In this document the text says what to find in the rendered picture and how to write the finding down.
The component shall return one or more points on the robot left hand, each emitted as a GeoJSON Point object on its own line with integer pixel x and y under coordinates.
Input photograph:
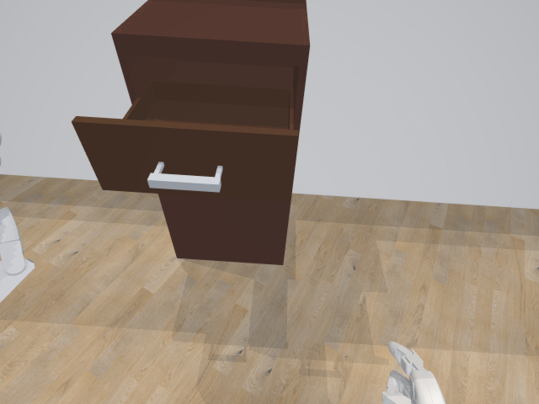
{"type": "Point", "coordinates": [13, 267]}

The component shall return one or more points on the cabinet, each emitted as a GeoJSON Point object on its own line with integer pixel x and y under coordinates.
{"type": "Point", "coordinates": [262, 43]}

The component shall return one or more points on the drawer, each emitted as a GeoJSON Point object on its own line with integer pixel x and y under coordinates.
{"type": "Point", "coordinates": [193, 127]}

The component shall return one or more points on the handle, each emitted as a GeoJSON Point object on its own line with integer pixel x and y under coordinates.
{"type": "Point", "coordinates": [159, 180]}

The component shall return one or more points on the robot right hand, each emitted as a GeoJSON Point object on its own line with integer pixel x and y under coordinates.
{"type": "Point", "coordinates": [422, 388]}

